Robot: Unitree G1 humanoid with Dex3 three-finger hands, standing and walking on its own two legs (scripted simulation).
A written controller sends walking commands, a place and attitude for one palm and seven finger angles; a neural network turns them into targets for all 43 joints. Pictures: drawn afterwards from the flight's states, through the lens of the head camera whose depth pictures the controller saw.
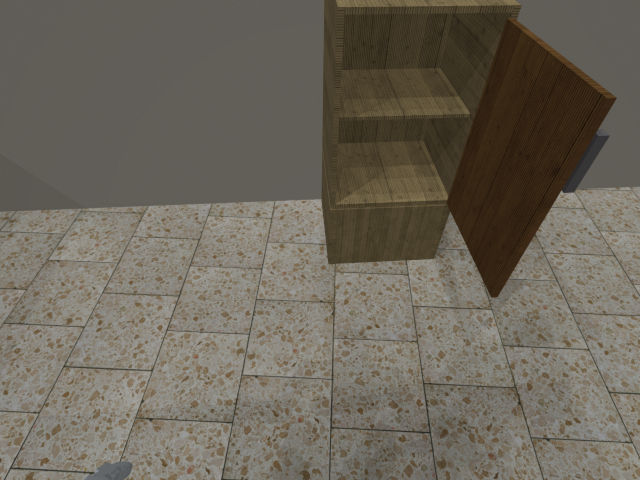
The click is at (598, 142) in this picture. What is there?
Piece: cupboard door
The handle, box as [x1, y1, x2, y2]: [562, 129, 609, 192]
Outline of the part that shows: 604,130 597,130 562,189 563,192 574,191 609,135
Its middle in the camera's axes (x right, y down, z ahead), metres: +0.53 -0.16 +0.81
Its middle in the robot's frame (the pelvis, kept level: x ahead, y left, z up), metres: +0.74 -0.49 +0.00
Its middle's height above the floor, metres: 0.77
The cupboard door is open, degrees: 91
